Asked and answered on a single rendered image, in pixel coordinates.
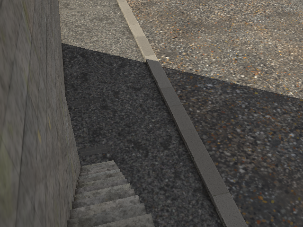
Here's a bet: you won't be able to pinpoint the stairs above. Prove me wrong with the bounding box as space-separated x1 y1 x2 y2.
67 160 160 227

